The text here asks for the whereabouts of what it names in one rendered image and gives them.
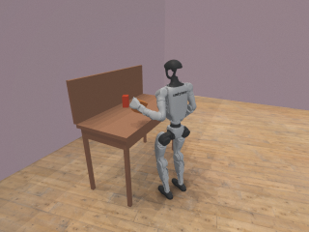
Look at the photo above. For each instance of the left robot hand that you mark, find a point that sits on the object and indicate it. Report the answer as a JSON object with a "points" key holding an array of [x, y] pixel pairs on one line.
{"points": [[134, 103]]}

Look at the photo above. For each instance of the robot right forearm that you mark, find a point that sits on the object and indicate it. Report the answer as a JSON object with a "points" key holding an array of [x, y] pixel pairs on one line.
{"points": [[188, 112]]}

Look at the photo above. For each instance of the robot left foot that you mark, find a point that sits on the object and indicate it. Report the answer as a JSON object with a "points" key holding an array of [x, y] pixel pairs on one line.
{"points": [[169, 194]]}

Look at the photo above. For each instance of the sponge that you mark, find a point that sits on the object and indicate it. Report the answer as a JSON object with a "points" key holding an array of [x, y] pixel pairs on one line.
{"points": [[143, 103]]}

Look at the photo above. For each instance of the robot left upper arm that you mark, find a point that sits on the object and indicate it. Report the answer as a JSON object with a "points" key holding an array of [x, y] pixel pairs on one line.
{"points": [[161, 102]]}

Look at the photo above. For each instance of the robot right upper arm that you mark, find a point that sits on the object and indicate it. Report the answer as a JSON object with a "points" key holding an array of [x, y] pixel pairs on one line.
{"points": [[190, 97]]}

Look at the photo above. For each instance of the table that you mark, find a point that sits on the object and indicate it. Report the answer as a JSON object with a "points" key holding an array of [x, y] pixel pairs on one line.
{"points": [[96, 104]]}

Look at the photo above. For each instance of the robot left forearm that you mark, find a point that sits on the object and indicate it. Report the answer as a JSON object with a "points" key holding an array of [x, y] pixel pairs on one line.
{"points": [[153, 115]]}

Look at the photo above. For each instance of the right robot thigh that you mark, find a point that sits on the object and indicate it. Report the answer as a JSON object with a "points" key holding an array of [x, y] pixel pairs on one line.
{"points": [[178, 143]]}

